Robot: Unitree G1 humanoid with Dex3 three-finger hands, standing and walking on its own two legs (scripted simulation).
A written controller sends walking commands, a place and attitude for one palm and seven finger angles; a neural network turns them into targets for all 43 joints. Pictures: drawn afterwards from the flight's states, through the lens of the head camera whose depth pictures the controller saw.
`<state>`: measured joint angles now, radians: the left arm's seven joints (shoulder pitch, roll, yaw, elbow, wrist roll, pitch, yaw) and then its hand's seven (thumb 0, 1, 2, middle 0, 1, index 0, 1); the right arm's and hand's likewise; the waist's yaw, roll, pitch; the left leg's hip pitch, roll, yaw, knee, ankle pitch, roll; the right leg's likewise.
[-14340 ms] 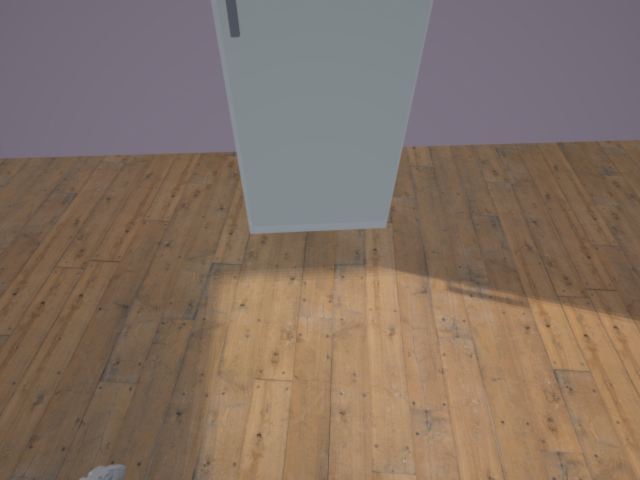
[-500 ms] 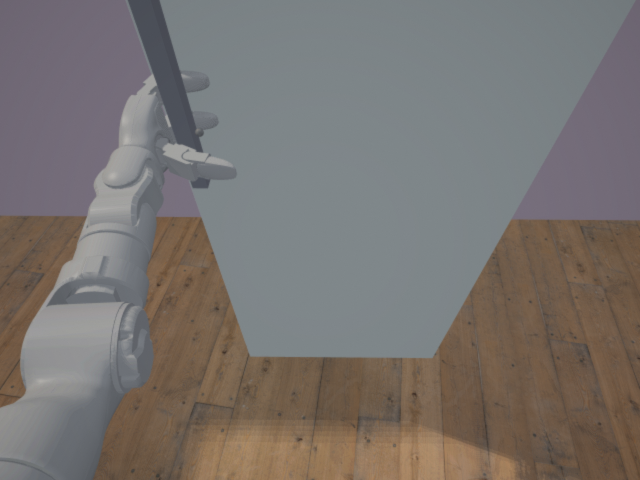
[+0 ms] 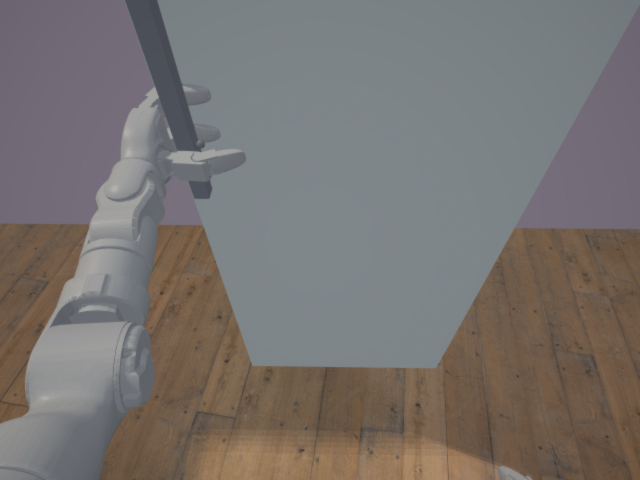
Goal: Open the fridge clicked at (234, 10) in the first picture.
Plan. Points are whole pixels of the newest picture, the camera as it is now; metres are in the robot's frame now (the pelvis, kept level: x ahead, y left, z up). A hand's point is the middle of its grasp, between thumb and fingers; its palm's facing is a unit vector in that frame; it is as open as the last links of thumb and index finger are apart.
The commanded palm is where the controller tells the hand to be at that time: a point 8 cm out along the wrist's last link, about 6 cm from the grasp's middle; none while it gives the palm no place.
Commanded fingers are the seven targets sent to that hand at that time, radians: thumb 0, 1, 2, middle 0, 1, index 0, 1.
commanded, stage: grip the handle and tug to test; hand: left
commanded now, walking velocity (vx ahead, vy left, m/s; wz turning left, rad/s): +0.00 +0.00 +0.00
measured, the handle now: (175, 81) +0.51 +0.18 +0.25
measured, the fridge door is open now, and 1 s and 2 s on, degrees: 0 0 16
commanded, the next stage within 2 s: pull the door a little, standing still in 1.08 s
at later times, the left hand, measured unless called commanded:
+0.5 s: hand (197, 144) +0.46 +0.16 +0.19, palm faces +0.01 -1.00 +0.00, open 5.5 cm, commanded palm +0.43 +0.21 +0.19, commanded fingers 0.00 0.90 0.90 -0.45 -1.40 -0.45 -1.40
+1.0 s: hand (198, 145) +0.46 +0.15 +0.19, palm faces +0.02 -1.00 +0.00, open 5.6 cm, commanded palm +0.41 +0.19 +0.19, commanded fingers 0.00 0.90 0.90 -0.45 -1.40 -0.45 -1.40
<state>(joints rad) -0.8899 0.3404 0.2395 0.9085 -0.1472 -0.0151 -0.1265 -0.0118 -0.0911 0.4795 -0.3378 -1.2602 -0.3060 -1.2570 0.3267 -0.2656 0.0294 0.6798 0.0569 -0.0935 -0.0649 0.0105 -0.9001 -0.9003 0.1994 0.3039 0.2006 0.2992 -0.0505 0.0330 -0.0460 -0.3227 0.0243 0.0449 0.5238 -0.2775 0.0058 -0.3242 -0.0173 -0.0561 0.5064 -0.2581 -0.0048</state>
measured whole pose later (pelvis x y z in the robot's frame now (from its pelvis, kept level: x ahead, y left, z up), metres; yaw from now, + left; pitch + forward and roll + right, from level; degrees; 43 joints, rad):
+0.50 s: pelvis +0.01 +0.00 +0.00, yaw +0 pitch +3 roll +0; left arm -0.79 0.32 0.25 0.75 -0.16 0.07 -0.14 0.01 0.74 0.82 -0.38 -1.39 -0.37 -1.39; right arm 0.30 -0.26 0.03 0.66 0.06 -0.04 -0.07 0.01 -0.90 -0.90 0.20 0.30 0.20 0.30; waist -0.04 0.04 -0.05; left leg -0.26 0.03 0.05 0.49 -0.29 0.00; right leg -0.27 -0.01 -0.05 0.47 -0.26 0.00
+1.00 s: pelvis +0.02 +0.01 +0.00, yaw -1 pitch +3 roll +0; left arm -0.73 0.30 0.25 0.63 -0.16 0.13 -0.10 0.01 0.76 0.80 -0.35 -1.40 -0.34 -1.40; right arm 0.31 -0.26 0.02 0.64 0.06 -0.02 -0.07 0.01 -0.90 -0.90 0.20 0.30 0.20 0.30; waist -0.04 0.04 -0.05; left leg -0.24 0.02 0.07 0.47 -0.28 0.01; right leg -0.25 -0.01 -0.03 0.45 -0.25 0.00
